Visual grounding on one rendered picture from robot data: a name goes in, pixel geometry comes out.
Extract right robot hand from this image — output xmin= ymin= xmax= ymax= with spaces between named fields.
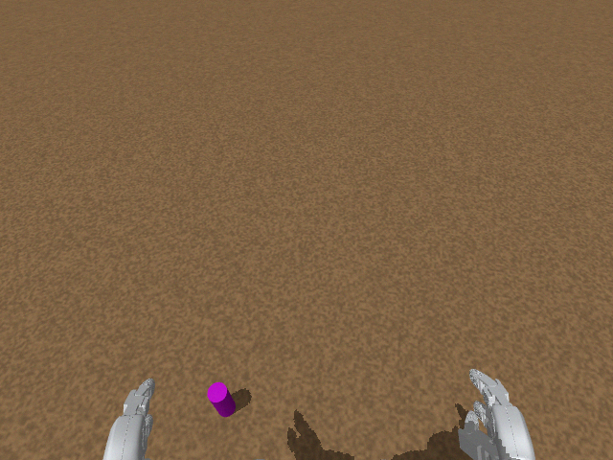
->
xmin=458 ymin=369 xmax=535 ymax=460

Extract can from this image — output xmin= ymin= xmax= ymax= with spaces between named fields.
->
xmin=207 ymin=382 xmax=236 ymax=417

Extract left robot hand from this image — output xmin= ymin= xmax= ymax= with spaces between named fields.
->
xmin=103 ymin=379 xmax=155 ymax=460

